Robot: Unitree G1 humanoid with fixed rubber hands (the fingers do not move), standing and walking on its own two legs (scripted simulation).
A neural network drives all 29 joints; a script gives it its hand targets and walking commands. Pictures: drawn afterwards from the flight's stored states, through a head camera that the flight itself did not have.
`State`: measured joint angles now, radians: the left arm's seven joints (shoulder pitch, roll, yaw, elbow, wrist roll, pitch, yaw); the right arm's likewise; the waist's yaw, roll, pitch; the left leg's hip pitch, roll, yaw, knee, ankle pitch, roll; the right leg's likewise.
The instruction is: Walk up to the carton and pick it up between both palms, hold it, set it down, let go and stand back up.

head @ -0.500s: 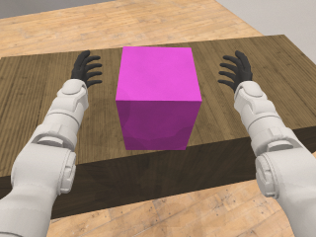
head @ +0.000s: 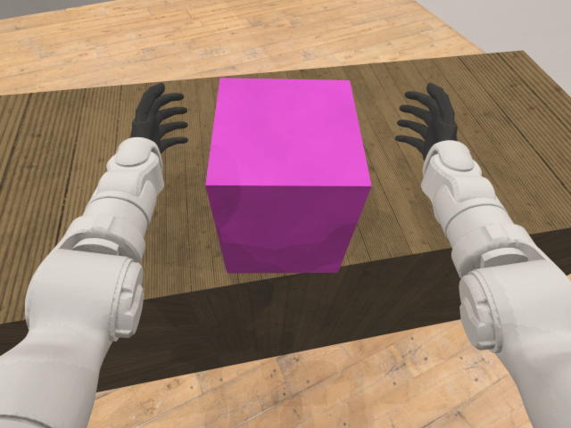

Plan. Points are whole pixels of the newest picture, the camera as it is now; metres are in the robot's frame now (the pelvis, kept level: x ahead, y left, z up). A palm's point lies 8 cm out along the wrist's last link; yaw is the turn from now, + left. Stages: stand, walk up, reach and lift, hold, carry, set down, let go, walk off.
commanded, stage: reach and lift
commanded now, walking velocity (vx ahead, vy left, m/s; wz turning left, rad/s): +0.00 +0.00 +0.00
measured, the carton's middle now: (283, 183) +0.49 +0.02 +0.01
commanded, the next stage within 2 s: none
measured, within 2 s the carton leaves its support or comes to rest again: neither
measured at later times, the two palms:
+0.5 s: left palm (159, 185) +0.45 +0.21 +0.05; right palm (419, 190) +0.45 -0.18 +0.06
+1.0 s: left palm (186, 182) +0.45 +0.17 +0.05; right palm (394, 189) +0.45 -0.14 +0.06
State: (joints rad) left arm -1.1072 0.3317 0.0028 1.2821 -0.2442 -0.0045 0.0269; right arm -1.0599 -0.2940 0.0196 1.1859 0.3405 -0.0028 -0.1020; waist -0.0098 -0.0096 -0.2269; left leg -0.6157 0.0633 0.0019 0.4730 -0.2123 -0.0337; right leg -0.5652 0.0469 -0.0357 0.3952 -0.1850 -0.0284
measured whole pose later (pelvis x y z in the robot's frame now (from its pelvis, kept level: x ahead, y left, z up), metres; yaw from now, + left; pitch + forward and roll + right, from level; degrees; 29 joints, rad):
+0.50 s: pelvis -0.04 +0.01 -0.02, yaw +0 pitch +30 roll -2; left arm -1.19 0.32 -0.13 1.52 -0.33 -0.26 0.05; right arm -1.09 -0.27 -0.02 1.32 0.30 -0.18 -0.04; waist -0.02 -0.01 -0.31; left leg -0.95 0.05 0.00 0.63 -0.21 -0.02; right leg -0.91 0.03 -0.04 0.57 -0.19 -0.02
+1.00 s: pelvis -0.04 +0.00 -0.02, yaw +0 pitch +29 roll -1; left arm -1.21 0.23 0.04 1.53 -0.16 -0.28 0.08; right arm -1.09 -0.13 -0.20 1.27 0.09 -0.18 -0.10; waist -0.03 -0.02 -0.27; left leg -0.89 0.05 0.00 0.58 -0.19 -0.02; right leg -0.86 0.03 -0.04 0.54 -0.18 -0.02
